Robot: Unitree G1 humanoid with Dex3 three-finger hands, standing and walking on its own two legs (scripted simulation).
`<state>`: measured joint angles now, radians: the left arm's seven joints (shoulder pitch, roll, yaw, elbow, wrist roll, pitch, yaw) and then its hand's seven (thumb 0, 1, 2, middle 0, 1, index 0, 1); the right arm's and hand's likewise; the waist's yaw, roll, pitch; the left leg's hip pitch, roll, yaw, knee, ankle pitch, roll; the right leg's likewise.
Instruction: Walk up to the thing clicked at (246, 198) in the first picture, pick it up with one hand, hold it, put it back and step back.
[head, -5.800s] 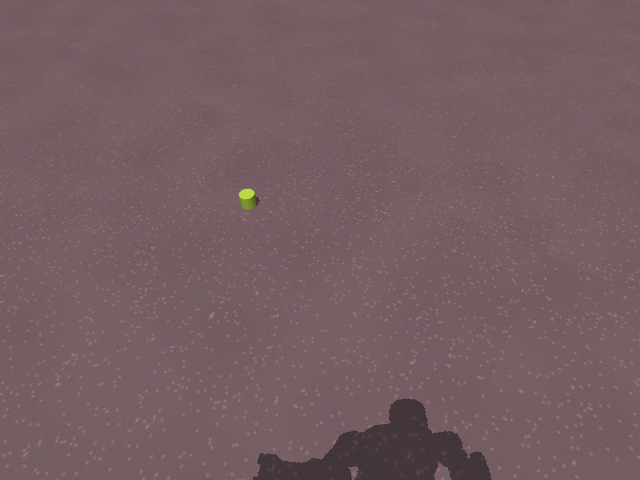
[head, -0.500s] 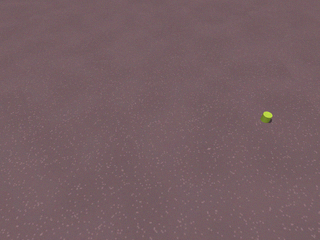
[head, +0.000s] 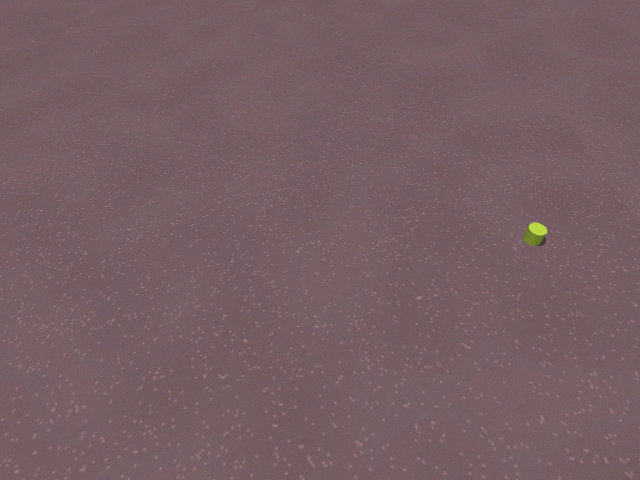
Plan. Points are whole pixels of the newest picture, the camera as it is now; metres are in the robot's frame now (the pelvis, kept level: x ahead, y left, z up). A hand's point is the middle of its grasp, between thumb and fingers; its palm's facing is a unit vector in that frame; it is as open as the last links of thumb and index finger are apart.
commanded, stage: stand
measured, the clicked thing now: (534, 234) +1.13 -0.84 -0.75
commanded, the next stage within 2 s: walk up in 0.26 s
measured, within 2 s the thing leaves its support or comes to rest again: neither
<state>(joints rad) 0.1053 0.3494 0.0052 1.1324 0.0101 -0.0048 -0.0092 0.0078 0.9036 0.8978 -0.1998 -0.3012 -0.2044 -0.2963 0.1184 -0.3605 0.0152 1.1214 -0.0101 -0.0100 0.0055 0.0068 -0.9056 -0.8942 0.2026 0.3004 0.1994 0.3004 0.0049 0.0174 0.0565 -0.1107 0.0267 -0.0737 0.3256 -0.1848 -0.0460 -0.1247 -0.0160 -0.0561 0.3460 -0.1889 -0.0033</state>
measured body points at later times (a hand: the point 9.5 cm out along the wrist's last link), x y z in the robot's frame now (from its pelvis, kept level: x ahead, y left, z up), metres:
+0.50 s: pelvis -0.02 +0.04 -0.02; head +0.03 +0.04 +0.43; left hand +0.10 +0.34 -0.15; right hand +0.05 -0.30 -0.12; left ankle +0.00 +0.15 -0.75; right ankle +0.00 -0.11 -0.74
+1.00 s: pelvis -0.02 +0.02 -0.01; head +0.00 -0.03 +0.43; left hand +0.19 +0.26 -0.11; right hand -0.09 -0.30 -0.15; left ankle +0.03 +0.16 -0.68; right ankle -0.06 -0.09 -0.75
